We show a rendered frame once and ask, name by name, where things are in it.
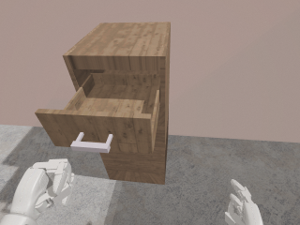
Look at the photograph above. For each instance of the robot left forearm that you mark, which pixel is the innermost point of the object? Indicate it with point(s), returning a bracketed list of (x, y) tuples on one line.
[(17, 219)]

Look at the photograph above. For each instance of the drawer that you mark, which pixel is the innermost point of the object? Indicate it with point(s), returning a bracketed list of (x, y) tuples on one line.
[(122, 104)]

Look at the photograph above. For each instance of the robot right hand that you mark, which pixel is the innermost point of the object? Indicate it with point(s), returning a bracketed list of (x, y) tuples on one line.
[(248, 211)]

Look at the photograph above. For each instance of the handle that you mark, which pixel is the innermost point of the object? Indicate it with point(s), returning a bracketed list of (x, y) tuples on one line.
[(98, 147)]

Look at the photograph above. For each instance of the robot left hand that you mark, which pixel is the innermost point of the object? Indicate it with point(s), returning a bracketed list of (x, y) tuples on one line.
[(54, 177)]

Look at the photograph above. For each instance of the cabinet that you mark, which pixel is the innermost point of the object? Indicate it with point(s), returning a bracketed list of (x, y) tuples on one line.
[(129, 48)]

